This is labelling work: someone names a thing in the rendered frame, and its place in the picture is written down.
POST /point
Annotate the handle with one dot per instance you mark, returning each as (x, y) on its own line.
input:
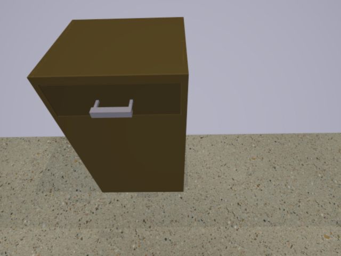
(111, 112)

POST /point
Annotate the drawer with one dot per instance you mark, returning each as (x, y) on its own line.
(148, 98)

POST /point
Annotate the cabinet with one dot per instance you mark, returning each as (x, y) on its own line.
(142, 153)

